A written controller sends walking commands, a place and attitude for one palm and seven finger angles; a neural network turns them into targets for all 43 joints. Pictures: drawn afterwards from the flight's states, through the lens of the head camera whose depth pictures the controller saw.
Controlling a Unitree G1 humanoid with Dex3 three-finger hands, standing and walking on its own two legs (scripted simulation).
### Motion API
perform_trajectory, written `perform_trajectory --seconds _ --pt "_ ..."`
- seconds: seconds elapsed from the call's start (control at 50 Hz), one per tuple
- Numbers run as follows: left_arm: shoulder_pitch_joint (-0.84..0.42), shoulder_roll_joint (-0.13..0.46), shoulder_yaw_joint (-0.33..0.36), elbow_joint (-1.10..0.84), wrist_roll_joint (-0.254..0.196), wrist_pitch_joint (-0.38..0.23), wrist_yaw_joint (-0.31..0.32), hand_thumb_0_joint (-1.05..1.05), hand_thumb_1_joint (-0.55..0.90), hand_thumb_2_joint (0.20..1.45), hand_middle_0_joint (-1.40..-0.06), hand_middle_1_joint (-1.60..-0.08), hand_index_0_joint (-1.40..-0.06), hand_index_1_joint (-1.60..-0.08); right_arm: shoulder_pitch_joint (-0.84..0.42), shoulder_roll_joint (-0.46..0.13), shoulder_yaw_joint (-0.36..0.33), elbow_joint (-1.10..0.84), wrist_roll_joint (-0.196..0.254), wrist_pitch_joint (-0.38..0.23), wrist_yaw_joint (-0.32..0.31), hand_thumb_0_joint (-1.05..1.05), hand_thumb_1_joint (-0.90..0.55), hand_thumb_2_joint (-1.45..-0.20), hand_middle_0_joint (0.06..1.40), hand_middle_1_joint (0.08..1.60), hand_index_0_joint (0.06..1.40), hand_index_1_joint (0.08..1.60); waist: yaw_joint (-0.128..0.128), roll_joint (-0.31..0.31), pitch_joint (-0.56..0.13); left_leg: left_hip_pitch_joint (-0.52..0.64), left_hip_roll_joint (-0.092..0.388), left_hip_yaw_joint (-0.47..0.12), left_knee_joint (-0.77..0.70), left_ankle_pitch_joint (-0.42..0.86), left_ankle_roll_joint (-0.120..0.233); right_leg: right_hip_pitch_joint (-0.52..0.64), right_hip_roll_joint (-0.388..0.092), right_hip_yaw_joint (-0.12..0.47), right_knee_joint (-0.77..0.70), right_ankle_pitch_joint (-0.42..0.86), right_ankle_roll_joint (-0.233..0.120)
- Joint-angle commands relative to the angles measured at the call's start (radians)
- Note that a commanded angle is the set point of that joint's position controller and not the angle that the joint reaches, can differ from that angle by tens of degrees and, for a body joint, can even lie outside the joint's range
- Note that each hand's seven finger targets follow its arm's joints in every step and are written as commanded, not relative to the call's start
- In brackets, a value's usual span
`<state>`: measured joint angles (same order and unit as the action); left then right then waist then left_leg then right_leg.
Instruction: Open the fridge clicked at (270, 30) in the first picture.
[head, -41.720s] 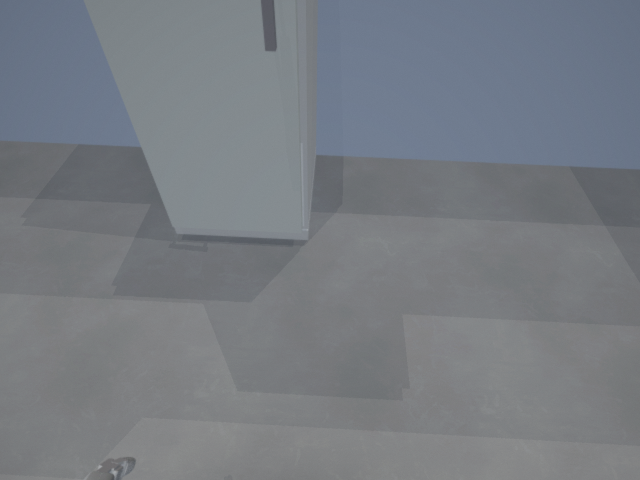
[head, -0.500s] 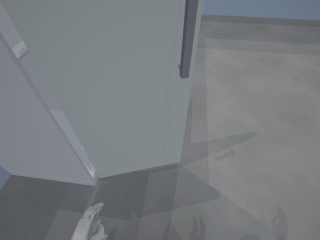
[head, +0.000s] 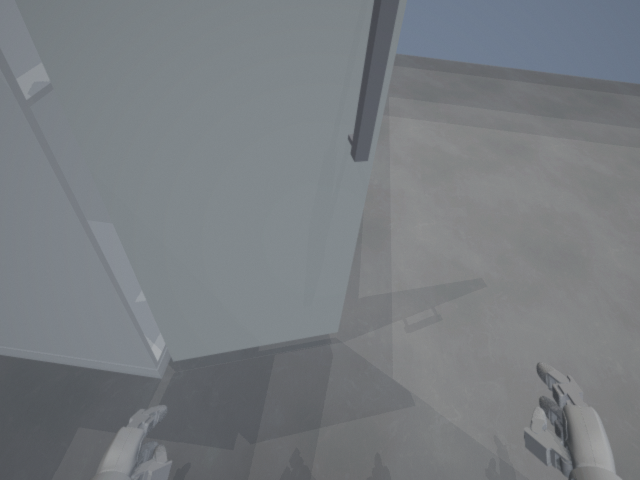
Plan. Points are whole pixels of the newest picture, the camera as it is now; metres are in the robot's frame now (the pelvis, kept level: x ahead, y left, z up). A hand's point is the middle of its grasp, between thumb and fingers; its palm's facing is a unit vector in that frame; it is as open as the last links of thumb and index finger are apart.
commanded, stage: let the arm hang, fingers relaxed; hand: right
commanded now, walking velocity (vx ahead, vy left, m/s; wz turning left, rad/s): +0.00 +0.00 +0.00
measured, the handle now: (370, 57) +0.66 -0.03 +0.24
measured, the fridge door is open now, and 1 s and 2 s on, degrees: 70 70 70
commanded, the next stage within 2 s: look to check the result in 0.96 s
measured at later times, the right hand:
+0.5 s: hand out of the picture -0.08 -0.19 -0.17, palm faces +0.03 +0.98 -0.22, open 7.3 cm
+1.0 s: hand out of the picture +0.05 -0.18 -0.16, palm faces +0.01 +0.98 -0.20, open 7.3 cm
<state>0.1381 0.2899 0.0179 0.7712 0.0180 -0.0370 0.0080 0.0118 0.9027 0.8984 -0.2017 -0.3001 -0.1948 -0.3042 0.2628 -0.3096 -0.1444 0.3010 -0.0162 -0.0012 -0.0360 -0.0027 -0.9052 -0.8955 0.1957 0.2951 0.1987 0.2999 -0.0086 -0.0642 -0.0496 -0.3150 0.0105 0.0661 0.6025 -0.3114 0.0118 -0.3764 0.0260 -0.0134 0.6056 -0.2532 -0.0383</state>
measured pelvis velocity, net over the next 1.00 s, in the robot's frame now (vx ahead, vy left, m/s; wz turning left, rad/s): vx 0.01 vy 0.00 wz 0.01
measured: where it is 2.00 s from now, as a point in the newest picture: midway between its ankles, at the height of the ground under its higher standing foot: outside the picture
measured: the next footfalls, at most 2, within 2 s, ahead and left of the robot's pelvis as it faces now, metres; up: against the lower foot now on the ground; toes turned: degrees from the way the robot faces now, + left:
none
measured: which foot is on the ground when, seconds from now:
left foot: down 0.00-1.00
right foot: down 0.00-1.00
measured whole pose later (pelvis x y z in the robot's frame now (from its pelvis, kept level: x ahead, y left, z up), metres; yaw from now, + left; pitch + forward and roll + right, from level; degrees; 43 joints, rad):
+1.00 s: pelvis +0.01 +0.00 +0.02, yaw +1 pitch -1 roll +0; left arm 0.22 0.17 0.01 1.11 0.03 -0.01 0.04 0.01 0.91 0.90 -0.20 -0.30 -0.20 -0.30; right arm 0.19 -0.17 -0.01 1.12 -0.01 -0.01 -0.03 0.00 -0.92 -0.89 0.20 0.30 0.20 0.30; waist 0.01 0.00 0.03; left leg -0.17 0.01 0.05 0.40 -0.23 0.01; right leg -0.23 0.03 -0.02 0.41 -0.18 -0.04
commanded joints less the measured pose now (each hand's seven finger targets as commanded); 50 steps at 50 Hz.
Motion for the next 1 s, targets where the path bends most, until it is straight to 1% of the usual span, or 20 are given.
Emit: perform_trajectory --seconds 0.0,0.04,0.1,0.14,0.16,0.2,0.24,0.26,0.3,0.34,0.4,0.44,0.48,0.52,0.56,0.6,0.64,0.7,0.8,0.98 --pt "0.027 0.075 0.022 -0.028 0.016 0.023 -0.002 0.000 0.900 0.900 -0.200 -0.300 -0.200 -0.300 -0.007 -0.052 0.077 0.242 -0.021 0.013 0.024 0.000 -0.900 -0.900 0.200 0.300 0.200 0.300 0.018 0.235 0.030 -0.021 0.137 -0.166 -0.159 0.033 0.074 0.009 -0.080 0.131 -0.063 0.076 -0.013" --pt "0.048 0.050 0.018 0.016 0.020 0.047 0.002 0.000 0.900 0.900 -0.200 -0.300 -0.200 -0.300 -0.055 -0.058 0.088 0.351 -0.018 0.020 0.019 0.000 -0.900 -0.900 0.200 0.300 0.200 0.300 0.036 0.152 0.063 -0.092 0.155 -0.195 -0.222 -0.073 0.095 0.069 -0.055 0.097 -0.045 -0.001 -0.005" --pt "0.100 0.017 0.011 0.083 0.020 0.055 0.009 0.000 0.900 0.900 -0.200 -0.300 -0.200 -0.300 -0.051 -0.037 0.096 0.487 -0.011 0.020 0.015 0.000 -0.900 -0.900 0.200 0.300 0.200 0.300 0.037 0.015 0.073 -0.072 0.112 -0.166 -0.221 -0.164 0.078 0.047 -0.071 0.119 -0.116 -0.087 -0.011" --pt "0.119 -0.001 0.017 0.116 0.026 0.053 0.018 0.000 0.900 0.900 -0.200 -0.300 -0.200 -0.300 0.007 0.009 0.080 0.557 -0.010 0.018 0.013 0.000 -0.900 -0.900 0.200 0.300 0.200 0.300 0.018 -0.119 0.065 0.001 0.071 -0.117 -0.185 -0.147 0.060 -0.020 -0.100 0.160 -0.204 -0.178 -0.024" --pt "0.119 0.007 0.017 0.125 0.022 0.053 0.021 0.000 0.900 0.900 -0.200 -0.300 -0.200 -0.300 0.033 0.003 0.084 0.589 -0.010 0.017 0.013 0.000 -0.900 -0.900 0.200 0.300 0.200 0.300 0.004 -0.149 0.050 0.060 0.049 -0.091 -0.164 -0.108 0.049 -0.048 -0.116 0.188 -0.243 -0.202 -0.033" --pt "0.139 0.006 0.025 0.153 0.020 0.051 0.026 0.000 0.900 0.900 -0.200 -0.300 -0.200 -0.300 0.070 0.022 0.087 0.644 -0.008 0.015 0.017 0.000 -0.900 -0.900 0.200 0.300 0.200 0.300 -0.007 -0.138 0.024 0.136 0.031 -0.069 -0.135 -0.074 0.039 -0.087 -0.135 0.216 -0.301 -0.266 -0.040" --pt "0.158 0.002 0.027 0.179 0.015 0.049 0.028 0.000 0.900 0.900 -0.200 -0.300 -0.200 -0.300 0.097 0.036 0.094 0.692 -0.008 0.010 0.018 0.000 -0.900 -0.900 0.200 0.300 0.200 0.300 -0.011 -0.103 0.029 0.150 0.030 -0.068 -0.142 -0.044 0.037 -0.081 -0.138 0.220 -0.317 -0.259 -0.043" --pt "0.165 0.002 0.028 0.185 0.013 0.050 0.029 0.000 0.900 0.900 -0.200 -0.300 -0.200 -0.300 0.102 0.036 0.097 0.707 -0.008 0.007 0.017 0.000 -0.900 -0.900 0.200 0.300 0.200 0.300 -0.011 -0.045 0.042 0.149 0.035 -0.072 -0.164 -0.042 0.039 -0.075 -0.137 0.213 -0.309 -0.241 -0.040" --pt "0.192 -0.009 0.028 0.209 0.009 0.048 0.029 0.000 0.900 0.900 -0.200 -0.300 -0.200 -0.300 0.104 0.039 0.103 0.736 -0.007 0.003 0.017 0.000 -0.900 -0.900 0.200 0.300 0.200 0.300 -0.002 0.026 0.066 0.112 0.061 -0.101 -0.217 -0.067 0.046 -0.042 -0.115 0.179 -0.275 -0.193 -0.032" --pt "0.219 -0.018 0.030 0.234 0.009 0.052 0.028 0.000 0.900 0.900 -0.200 -0.300 -0.200 -0.300 0.094 0.031 0.104 0.757 -0.005 0.000 0.015 0.000 -0.900 -0.900 0.200 0.300 0.200 0.300 0.012 0.060 0.092 0.046 0.085 -0.133 -0.264 -0.138 0.059 -0.002 -0.094 0.147 -0.230 -0.168 -0.023" --pt "0.251 -0.028 0.029 0.259 0.008 0.049 0.026 0.000 0.900 0.900 -0.200 -0.300 -0.200 -0.300 0.073 0.014 0.101 0.777 -0.003 -0.006 0.013 0.000 -0.900 -0.900 0.200 0.300 0.200 0.300 0.026 0.115 0.089 -0.010 0.117 -0.163 -0.306 -0.178 0.079 0.066 -0.076 0.113 -0.171 -0.093 -0.017" --pt "0.260 -0.035 0.026 0.275 0.008 0.048 0.027 0.000 0.900 0.900 -0.200 -0.300 -0.200 -0.300 0.058 0.017 0.103 0.787 -0.002 -0.003 0.011 0.000 -0.900 -0.900 0.200 0.300 0.200 0.300 0.033 0.097 0.109 -0.042 0.110 -0.153 -0.302 -0.188 0.075 0.082 -0.084 0.120 -0.182 -0.091 -0.018" --pt "0.248 -0.031 0.025 0.282 0.009 0.043 0.029 0.000 0.900 0.900 -0.200 -0.300 -0.200 -0.300 0.062 0.017 0.103 0.795 -0.002 -0.004 0.010 0.000 -0.900 -0.900 0.200 0.300 0.200 0.300 0.026 0.039 0.116 -0.010 0.089 -0.132 -0.271 -0.132 0.063 0.059 -0.104 0.142 -0.230 -0.095 -0.023" --pt "0.228 -0.016 0.024 0.284 0.008 0.036 0.032 0.000 0.900 0.900 -0.200 -0.300 -0.200 -0.300 0.069 0.023 0.103 0.805 -0.002 -0.004 0.010 0.000 -0.900 -0.900 0.200 0.300 0.200 0.300 0.013 0.027 0.117 0.052 0.069 -0.111 -0.242 -0.067 0.049 0.020 -0.127 0.177 -0.286 -0.123 -0.030" --pt "0.203 -0.005 0.025 0.281 0.006 0.032 0.032 0.000 0.900 0.900 -0.200 -0.300 -0.200 -0.300 0.075 0.023 0.105 0.811 -0.005 -0.006 0.008 0.000 -0.900 -0.900 0.200 0.300 0.200 0.300 0.002 0.036 0.125 0.086 0.067 -0.102 -0.238 -0.021 0.044 0.004 -0.130 0.181 -0.300 -0.116 -0.030" --pt "0.190 -0.015 0.023 0.285 0.008 0.031 0.031 0.000 0.900 0.900 -0.200 -0.300 -0.200 -0.300 0.064 0.036 0.106 0.812 -0.004 -0.006 0.008 0.000 -0.900 -0.900 0.200 0.300 0.200 0.300 0.005 0.043 0.130 0.085 0.070 -0.105 -0.241 -0.015 0.041 0.011 -0.124 0.173 -0.311 -0.114 -0.023" --pt "0.179 -0.015 0.021 0.289 0.008 0.030 0.029 0.000 0.900 0.900 -0.200 -0.300 -0.200 -0.300 0.053 0.038 0.108 0.810 -0.004 -0.006 0.008 0.000 -0.900 -0.900 0.200 0.300 0.200 0.300 0.007 0.021 0.124 0.085 0.069 -0.103 -0.238 0.008 0.036 0.031 -0.127 0.178 -0.324 -0.103 -0.023" --pt "0.168 -0.026 0.015 0.295 0.008 0.027 0.028 0.000 0.900 0.900 -0.200 -0.300 -0.200 -0.300 0.039 0.042 0.111 0.805 -0.003 -0.010 0.008 0.000 -0.900 -0.900 0.200 0.300 0.200 0.300 0.008 0.055 0.110 0.104 0.080 -0.105 -0.251 0.043 0.032 0.050 -0.119 0.156 -0.307 -0.028 -0.017" --pt "0.147 -0.025 0.009 0.304 0.006 0.019 0.027 0.000 0.900 0.900 -0.200 -0.300 -0.200 -0.300 0.010 0.039 0.112 0.798 0.000 -0.018 0.007 0.000 -0.900 -0.900 0.200 0.300 0.200 0.300 0.010 0.046 0.057 0.143 0.093 -0.106 -0.253 0.135 0.027 0.120 -0.121 0.133 -0.279 0.140 -0.009" --pt "0.124 -0.025 0.003 0.322 0.004 0.024 0.030 0.000 0.900 0.900 -0.200 -0.300 -0.200 -0.300 -0.006 0.037 0.116 0.809 0.003 -0.016 0.006 0.000 -0.900 -0.900 0.200 0.300 0.200 0.300 0.013 0.055 0.083 0.141 0.098 -0.107 -0.282 0.149 0.024 0.158 -0.121 0.116 -0.275 0.180 -0.002"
